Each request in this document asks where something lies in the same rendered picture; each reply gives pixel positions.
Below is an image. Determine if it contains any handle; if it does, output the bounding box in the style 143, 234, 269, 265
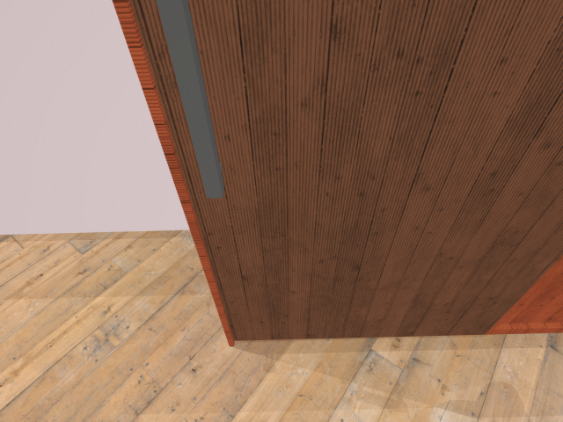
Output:
157, 0, 224, 198

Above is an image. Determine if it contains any wardrobe door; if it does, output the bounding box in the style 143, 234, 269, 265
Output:
497, 256, 563, 324
129, 0, 563, 341

